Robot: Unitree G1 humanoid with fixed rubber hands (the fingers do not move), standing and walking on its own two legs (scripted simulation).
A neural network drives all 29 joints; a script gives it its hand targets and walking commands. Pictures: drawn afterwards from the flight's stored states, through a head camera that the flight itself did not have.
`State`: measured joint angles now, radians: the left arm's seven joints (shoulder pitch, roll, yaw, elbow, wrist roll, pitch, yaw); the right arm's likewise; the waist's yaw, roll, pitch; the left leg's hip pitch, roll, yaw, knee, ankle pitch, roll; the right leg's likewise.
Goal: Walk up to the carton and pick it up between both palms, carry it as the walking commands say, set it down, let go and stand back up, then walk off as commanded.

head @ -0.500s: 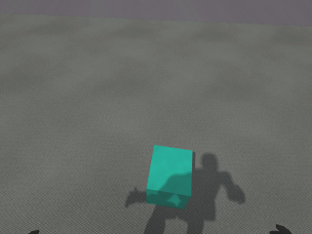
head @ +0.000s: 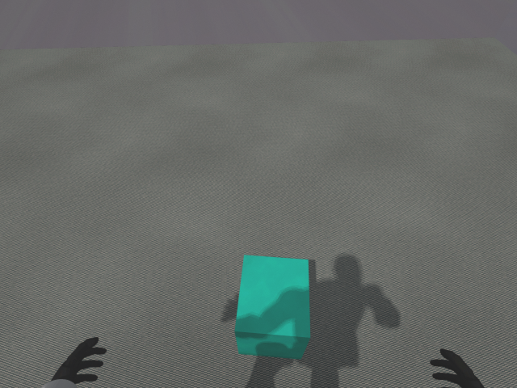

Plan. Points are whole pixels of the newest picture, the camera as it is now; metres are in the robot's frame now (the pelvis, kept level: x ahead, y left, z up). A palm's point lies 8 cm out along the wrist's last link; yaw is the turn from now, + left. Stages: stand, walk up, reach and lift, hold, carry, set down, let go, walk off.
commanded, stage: walk up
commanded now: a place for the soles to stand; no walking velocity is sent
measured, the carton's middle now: (272, 307) +0.47 -0.02 -0.65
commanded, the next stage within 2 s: reach and lift in 0.42 s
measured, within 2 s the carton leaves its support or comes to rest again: neither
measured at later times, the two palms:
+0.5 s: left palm out of the picture +0.13 +0.31 -0.09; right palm out of the picture +0.11 -0.32 -0.10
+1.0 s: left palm (129, 325) +0.24 +0.26 -0.14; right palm (425, 344) +0.23 -0.28 -0.14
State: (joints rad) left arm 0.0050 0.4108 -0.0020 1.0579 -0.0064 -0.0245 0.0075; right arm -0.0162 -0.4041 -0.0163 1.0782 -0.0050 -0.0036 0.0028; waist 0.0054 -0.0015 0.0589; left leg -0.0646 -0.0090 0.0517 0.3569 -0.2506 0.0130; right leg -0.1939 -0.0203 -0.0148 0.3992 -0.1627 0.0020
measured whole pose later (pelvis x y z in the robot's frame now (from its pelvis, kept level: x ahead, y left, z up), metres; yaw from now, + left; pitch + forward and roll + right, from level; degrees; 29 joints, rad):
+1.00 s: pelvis -0.01 -0.02 -0.05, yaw +2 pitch +13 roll +0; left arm -0.19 0.33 0.16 0.64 0.06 0.18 -0.07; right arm -0.11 -0.25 -0.14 0.56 0.00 0.22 -0.03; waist -0.03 -0.01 0.06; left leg -0.66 0.02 -0.01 0.90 -0.46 -0.02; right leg -0.75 -0.01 -0.07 0.86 -0.34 -0.03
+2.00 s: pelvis -0.06 -0.02 -0.13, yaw +4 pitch +48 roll +1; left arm -1.10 0.30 0.31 0.88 0.03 0.12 -0.05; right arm -1.01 -0.21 -0.41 0.77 -0.05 0.13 0.00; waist -0.06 0.02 -0.08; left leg -1.56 -0.01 -0.01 1.10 -0.37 -0.01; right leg -1.62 -0.04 -0.06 1.03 -0.24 -0.03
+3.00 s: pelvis -0.11 -0.01 -0.38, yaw +3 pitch +41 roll +1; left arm -1.42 0.41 0.07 1.11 -0.20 0.09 0.09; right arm -1.36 -0.36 -0.20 1.08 0.20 0.08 -0.12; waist -0.06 0.00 0.24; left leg -2.19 0.00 0.02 2.12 -0.65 0.00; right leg -2.30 -0.05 -0.02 2.01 -0.43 -0.04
